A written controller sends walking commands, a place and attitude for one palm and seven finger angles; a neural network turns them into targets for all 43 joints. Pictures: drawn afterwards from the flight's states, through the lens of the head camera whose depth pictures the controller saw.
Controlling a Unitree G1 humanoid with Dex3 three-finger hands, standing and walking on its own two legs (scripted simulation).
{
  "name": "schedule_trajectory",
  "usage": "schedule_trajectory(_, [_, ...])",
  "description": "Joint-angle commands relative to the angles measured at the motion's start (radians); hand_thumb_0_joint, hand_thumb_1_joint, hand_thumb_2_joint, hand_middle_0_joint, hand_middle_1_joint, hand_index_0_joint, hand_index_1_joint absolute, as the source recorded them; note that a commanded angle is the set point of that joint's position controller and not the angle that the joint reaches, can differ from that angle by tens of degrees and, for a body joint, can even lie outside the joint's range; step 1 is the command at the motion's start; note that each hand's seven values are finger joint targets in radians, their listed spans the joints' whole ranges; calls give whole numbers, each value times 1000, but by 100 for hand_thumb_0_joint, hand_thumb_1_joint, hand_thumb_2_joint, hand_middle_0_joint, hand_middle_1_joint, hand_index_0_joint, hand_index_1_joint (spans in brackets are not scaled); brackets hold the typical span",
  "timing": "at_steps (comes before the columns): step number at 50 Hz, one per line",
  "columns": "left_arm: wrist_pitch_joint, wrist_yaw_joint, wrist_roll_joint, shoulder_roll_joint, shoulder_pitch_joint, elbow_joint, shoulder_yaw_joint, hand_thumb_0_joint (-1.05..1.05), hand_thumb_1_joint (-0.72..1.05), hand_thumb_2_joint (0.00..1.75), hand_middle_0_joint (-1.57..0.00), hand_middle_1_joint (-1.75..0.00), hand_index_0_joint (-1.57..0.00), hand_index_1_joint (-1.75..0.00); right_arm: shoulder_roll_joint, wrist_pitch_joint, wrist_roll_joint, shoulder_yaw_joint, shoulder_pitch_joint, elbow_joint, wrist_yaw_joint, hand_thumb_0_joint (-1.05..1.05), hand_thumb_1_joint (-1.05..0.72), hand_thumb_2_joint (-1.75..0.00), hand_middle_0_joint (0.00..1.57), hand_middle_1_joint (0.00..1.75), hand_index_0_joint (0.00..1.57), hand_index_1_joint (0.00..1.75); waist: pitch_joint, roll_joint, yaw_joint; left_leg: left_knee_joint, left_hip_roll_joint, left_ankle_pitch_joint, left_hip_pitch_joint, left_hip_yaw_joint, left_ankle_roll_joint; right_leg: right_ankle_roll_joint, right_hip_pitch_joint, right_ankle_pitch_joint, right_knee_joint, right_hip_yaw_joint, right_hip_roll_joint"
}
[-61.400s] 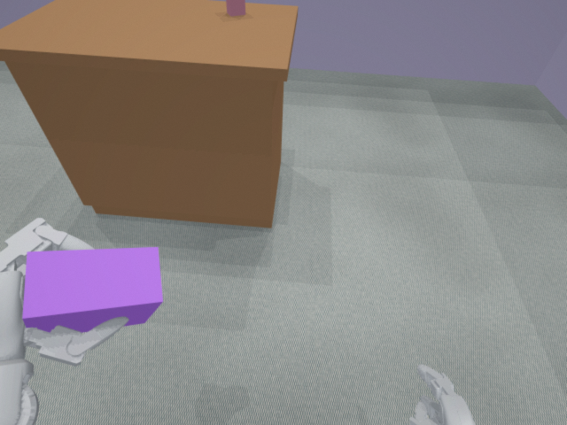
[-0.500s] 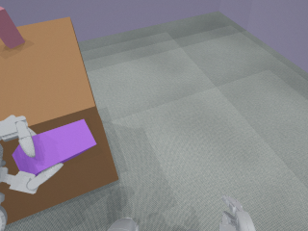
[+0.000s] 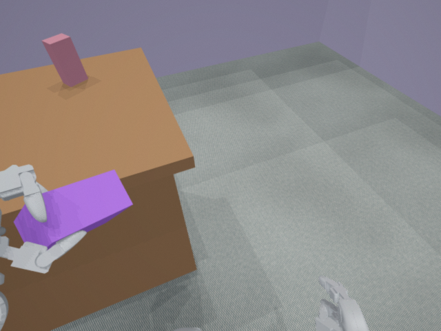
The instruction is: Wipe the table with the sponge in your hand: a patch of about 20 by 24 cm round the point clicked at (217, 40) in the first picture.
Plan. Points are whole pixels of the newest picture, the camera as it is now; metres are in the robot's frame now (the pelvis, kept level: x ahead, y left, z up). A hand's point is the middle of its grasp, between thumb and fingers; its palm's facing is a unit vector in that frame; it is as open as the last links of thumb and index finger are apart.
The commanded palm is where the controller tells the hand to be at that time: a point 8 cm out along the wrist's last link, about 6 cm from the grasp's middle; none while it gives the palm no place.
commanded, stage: shuffle to correct the standing spot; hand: left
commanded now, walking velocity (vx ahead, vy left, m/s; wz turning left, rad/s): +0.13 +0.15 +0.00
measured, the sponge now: (86, 207) +0.26 +0.22 +0.15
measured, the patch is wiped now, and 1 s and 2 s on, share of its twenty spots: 0.85 0.85 0.85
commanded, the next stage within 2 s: come to a stop and stand still in 1.44 s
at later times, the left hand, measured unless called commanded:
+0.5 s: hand out of the picture +0.20 +0.35 +0.20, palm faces +0.44 -0.76 -0.48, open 7.2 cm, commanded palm +0.15 +0.37 +0.19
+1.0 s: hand out of the picture +0.27 +0.40 +0.19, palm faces +0.40 -0.82 -0.41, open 7.2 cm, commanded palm +0.21 +0.43 +0.19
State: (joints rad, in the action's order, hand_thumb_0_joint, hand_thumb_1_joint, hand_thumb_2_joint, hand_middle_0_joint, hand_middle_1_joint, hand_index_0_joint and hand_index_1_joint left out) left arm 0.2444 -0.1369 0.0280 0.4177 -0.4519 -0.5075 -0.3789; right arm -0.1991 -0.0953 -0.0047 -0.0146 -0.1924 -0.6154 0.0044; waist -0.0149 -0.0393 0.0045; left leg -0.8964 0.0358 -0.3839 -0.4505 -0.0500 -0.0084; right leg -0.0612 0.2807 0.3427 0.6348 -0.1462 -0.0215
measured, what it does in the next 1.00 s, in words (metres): steps to the left: left foot, then right foot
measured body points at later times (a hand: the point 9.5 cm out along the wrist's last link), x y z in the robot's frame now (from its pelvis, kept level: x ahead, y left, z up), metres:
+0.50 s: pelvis -0.01 +0.10 +0.00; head -0.01 +0.09 +0.45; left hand +0.17 +0.38 +0.22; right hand +0.14 -0.12 -0.10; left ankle +0.02 +0.23 -0.72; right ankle -0.01 +0.03 -0.72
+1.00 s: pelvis +0.04 +0.15 +0.01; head +0.06 +0.17 +0.46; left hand +0.24 +0.44 +0.21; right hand +0.21 -0.07 -0.07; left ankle +0.06 +0.27 -0.72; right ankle +0.03 +0.05 -0.66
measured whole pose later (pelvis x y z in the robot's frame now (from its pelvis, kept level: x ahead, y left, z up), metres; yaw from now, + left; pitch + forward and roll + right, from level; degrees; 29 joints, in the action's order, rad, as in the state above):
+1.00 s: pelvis +0.04 +0.15 +0.01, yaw -1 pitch +0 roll +0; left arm 0.19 -0.15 0.02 0.41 -0.43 -0.53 -0.40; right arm -0.15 -0.09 0.01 -0.01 -0.19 -0.60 0.04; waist -0.03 0.04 -0.01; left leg -0.53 -0.05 -0.26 -0.27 -0.10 0.01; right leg 0.00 0.49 0.40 1.06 -0.06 -0.02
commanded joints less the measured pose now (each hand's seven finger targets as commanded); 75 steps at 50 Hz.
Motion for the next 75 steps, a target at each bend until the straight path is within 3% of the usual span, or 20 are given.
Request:
schedule_trajectory(1, [16, -21, 20, 101, 13, 14, -111, 0, 10, 130, -120, -160, -120, -160, -122, -14, 12, 49, 43, 129, 8, 0, -90, -90, 20, 30, 20, 30, 41, 196, -10, -249, -105, 45, -213, 127, -31, -94, -145, -322, -295, 385, -367])
schedule_trajectory(9, [24, -46, -10, 139, 179, -284, -52, 0, 10, 130, -120, -160, -120, -160, -104, -61, -2, 62, 72, 143, 52, 0, -90, -90, 20, 30, 20, 30, 69, 163, 14, 327, -30, 129, 222, -95, -1, -22, 18, 4, -284, 202, -243])
schedule_trajectory(11, [31, -47, -10, 169, 195, -355, -80, 0, 10, 130, -120, -160, -120, -160, -122, -68, 0, 75, 37, 140, 64, 0, -90, -90, 20, 30, 20, 30, 115, -13, -12, 446, -53, 99, 334, -40, 4, 18, 46, 74, -79, 143, -179])
schedule_trajectory(13, [47, -51, -18, 165, 180, -372, -99, 0, 10, 130, -120, -160, -120, -160, -158, -73, 6, 87, 25, 157, 61, 0, -90, -90, 20, 30, 20, 30, 114, -361, -10, 623, -317, 154, 365, 361, 144, 92, 238, 253, 335, 35, 10])
schedule_trajectory(16, [45, -44, -10, 176, 84, -253, -145, 0, 10, 130, -120, -160, -120, -160, -121, -82, 4, 89, 35, 130, 52, 0, -90, -90, 20, 30, 20, 30, 107, -252, -11, 589, -329, 254, 305, 361, 220, 74, 302, 200, 518, 125, -39])
schedule_trajectory(23, [5, -32, 3, 100, 14, -121, -91, 0, 10, 130, -120, -160, -120, -160, -123, -81, 19, 50, 43, 121, 44, 0, -90, -90, 20, 30, 20, 30, 83, -104, 13, 528, -249, -124, 8, 137, 120, 72, -132, 22, -76, 25, 16])
schedule_trajectory(24, [-6, -33, -7, 100, 43, -98, -79, 0, 10, 130, -120, -160, -120, -160, -116, -74, 16, 46, 42, 122, 48, 0, -90, -90, 20, 30, 20, 30, 75, -26, 10, 462, -210, -191, -59, 105, 92, 53, -198, 52, -165, 82, -14])
schedule_trajectory(26, [-25, -32, -18, 140, 109, -72, -88, 0, 10, 130, -120, -160, -120, -160, -105, -51, 5, 48, 47, 134, 47, 0, -90, -90, 20, 30, 20, 30, 16, 332, 15, -18, -48, -154, -222, -23, 15, -119, -148, 331, -445, 647, -340])
schedule_trajectory(32, [31, -26, -15, 140, 164, -127, -84, 0, 10, 130, -120, -160, -120, -160, -103, -38, 3, 32, 77, 108, 49, 0, -90, -90, 20, 30, 20, 30, 37, 145, 11, -97, -122, 72, -150, 29, -8, -104, -135, -308, -318, 284, -281])
schedule_trajectory(39, [32, -50, 7, 134, 136, -289, -91, 0, 10, 130, -120, -160, -120, -160, -101, -53, -5, 60, 57, 149, 63, 0, -90, -90, 20, 30, 20, 30, 135, 19, 17, 406, -44, 203, 299, -102, 10, -43, -47, -74, -145, 174, -157])
schedule_trajectory(41, [34, -49, 13, 105, 120, -308, -75, 0, 10, 130, -120, -160, -120, -160, -150, -50, 9, 80, 40, 160, 63, 0, -90, -90, 20, 30, 20, 30, 169, -336, -4, 548, -329, 189, 539, 350, 125, 52, 266, 187, 260, 69, 10])
schedule_trajectory(42, [36, -50, 3, 126, 130, -280, -82, 0, 10, 130, -120, -160, -120, -160, -137, -48, 8, 70, 55, 171, 58, 0, -90, -90, 20, 30, 20, 30, 126, -299, -6, 630, -422, 213, 461, 523, 201, 48, 322, 274, 438, 115, 41])
schedule_trajectory(44, [14, -43, 1, 154, 102, -227, -112, 0, 10, 130, -120, -160, -120, -160, -115, -43, 2, 61, 56, 148, 61, 0, -90, -90, 20, 30, 20, 30, 110, -185, -16, 597, -413, 336, 433, 463, 238, 57, 382, 184, 526, 151, -24])
schedule_trajectory(48, [4, -24, 6, 95, 11, -261, -84, 0, 10, 130, -120, -160, -120, -160, -125, -41, 21, 75, 43, 148, 38, 0, -90, -90, 20, 30, 20, 30, 131, -144, 0, 565, -324, 368, 349, 183, 187, 69, 308, 24, 423, 105, -38])
schedule_trajectory(57, [-29, -42, -1, 123, 101, -164, -94, 0, 10, 130, -120, -160, -120, -160, -114, -44, 13, 38, 65, 150, 60, 0, -90, -90, 20, 30, 20, 30, 103, -88, 8, 437, -254, 85, 107, 32, 76, 67, -151, -67, -167, 5, 12])
schedule_trajectory(60, [-42, -48, -6, 151, 130, -120, -107, 0, 10, 130, -120, -160, -120, -160, -95, -26, 8, 37, 62, 153, 56, 0, -90, -90, 20, 30, 20, 30, 86, 277, 18, -73, -53, -174, -170, -54, 1, -142, -242, 13, -385, 611, -355])
schedule_trajectory(61, [-33, -40, 5, 125, 161, -142, -75, 0, 10, 130, -120, -160, -120, -160, -111, -27, 18, 53, 64, 145, 47, 0, -90, -90, 20, 30, 20, 30, 93, 266, 24, -218, -74, -162, -202, 19, -5, -172, -242, 47, -412, 631, -392])
schedule_trajectory(67, [-4, -44, 4, 103, 59, -153, -83, 0, 10, 130, -120, -160, -120, -160, -84, 16, 6, 25, 101, 140, 52, 0, -90, -90, 20, 30, 20, 30, 66, 151, 15, 31, -135, 24, -39, -14, -5, -109, -95, -268, -316, 216, -266])
schedule_trajectory(72, [-10, -57, 19, 100, 89, -214, -70, 0, 10, 130, -120, -160, -120, -160, -94, 0, -1, 45, 84, 153, 69, 0, -90, -90, 20, 30, 20, 30, 96, 107, 16, 330, -62, 185, 214, -120, 3, -66, -38, -79, -260, 178, -209])
schedule_trajectory(75, [-11, -53, 24, 103, 124, -224, -64, 0, 10, 130, -120, -160, -120, -160, -136, 3, 11, 67, 56, 166, 84, 0, -90, -90, 20, 30, 20, 30, 89, -91, -5, 483, -184, 123, 362, 102, 70, 8, 111, 29, -2, 137, -109])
